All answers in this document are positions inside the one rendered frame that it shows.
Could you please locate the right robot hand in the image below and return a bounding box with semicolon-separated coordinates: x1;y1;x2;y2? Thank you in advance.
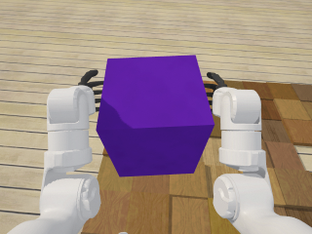
204;72;227;114

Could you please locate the carton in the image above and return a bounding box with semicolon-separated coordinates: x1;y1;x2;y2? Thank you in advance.
96;55;215;177

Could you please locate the robot right forearm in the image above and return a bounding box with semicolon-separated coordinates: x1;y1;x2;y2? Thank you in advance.
212;87;274;206

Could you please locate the robot left forearm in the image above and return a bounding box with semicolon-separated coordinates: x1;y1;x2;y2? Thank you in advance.
39;85;96;213

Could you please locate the robot right upper arm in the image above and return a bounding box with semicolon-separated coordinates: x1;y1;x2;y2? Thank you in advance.
213;174;312;234

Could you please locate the left robot hand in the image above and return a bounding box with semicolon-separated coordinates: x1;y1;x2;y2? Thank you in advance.
78;69;104;112

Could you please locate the robot left upper arm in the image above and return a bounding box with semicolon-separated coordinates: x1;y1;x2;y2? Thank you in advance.
7;174;101;234

